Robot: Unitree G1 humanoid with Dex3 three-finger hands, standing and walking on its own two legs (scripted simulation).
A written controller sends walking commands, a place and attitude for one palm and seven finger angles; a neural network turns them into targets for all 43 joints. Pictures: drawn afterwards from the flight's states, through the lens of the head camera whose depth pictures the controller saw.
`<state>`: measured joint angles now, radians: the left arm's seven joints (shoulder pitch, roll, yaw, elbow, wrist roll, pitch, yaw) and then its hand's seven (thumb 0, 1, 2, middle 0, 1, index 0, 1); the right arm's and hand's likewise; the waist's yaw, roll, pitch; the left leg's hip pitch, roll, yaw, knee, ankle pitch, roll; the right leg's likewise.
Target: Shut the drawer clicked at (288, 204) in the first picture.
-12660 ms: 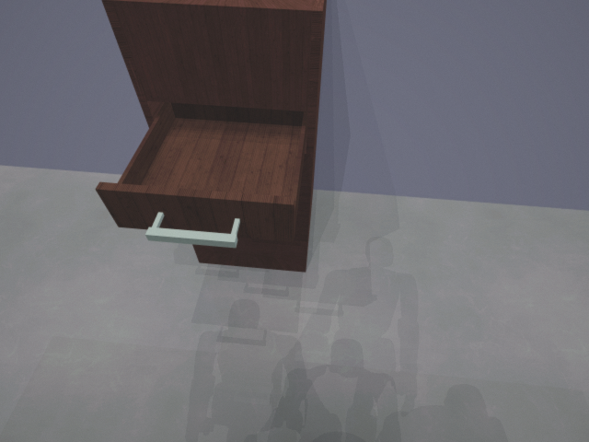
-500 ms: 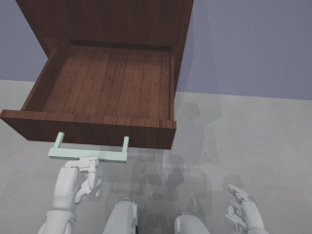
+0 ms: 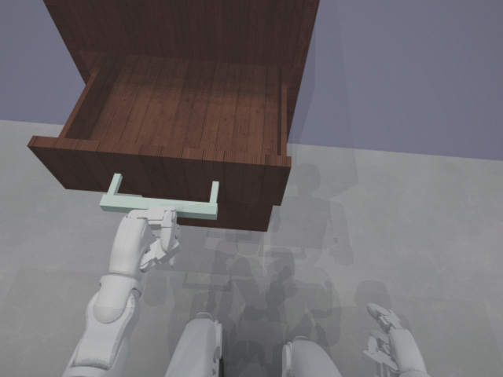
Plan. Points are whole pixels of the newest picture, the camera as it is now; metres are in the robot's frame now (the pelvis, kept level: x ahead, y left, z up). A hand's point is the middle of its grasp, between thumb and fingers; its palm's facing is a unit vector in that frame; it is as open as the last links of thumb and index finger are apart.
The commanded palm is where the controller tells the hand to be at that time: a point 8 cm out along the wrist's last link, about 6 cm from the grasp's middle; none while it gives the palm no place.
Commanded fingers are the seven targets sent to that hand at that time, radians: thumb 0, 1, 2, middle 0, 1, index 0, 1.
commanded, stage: push the drawer shut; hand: left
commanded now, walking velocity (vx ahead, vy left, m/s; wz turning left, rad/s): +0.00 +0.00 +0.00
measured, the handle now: (163, 195) +0.38 +0.16 +0.04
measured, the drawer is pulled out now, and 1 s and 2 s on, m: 0.23 0.10 0.00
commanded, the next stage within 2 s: none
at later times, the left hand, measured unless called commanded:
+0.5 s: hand (185, 207) +0.37 +0.12 +0.03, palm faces -0.06 -1.00 -0.05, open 2.8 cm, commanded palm +0.37 +0.17 +0.04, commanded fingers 0.00 0.90 0.90 -1.40 -1.60 -1.40 -1.60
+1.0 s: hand (194, 172) +0.44 +0.12 +0.03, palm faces -0.03 -1.00 -0.06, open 2.9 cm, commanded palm +0.43 +0.16 +0.04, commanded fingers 0.00 0.90 0.90 -1.40 -1.60 -1.40 -1.60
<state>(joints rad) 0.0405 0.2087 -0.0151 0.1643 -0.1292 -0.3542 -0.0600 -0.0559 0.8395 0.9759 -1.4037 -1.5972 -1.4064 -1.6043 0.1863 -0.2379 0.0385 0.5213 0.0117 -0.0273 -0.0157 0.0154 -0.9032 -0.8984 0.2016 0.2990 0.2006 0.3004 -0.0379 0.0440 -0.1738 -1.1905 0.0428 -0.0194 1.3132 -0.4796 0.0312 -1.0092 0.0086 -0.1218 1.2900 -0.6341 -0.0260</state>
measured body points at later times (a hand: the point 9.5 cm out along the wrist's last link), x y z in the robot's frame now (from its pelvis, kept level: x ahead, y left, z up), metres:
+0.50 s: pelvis -0.01 +0.01 +0.00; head +0.10 +0.03 +0.44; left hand +0.36 +0.18 +0.03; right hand +0.13 -0.24 -0.11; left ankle +0.07 +0.10 -0.61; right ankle +0.00 -0.11 -0.61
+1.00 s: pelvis +0.00 +0.00 +0.00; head +0.12 +0.01 +0.43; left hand +0.43 +0.17 +0.04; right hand +0.08 -0.26 -0.12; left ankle +0.07 +0.10 -0.61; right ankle +0.00 -0.11 -0.61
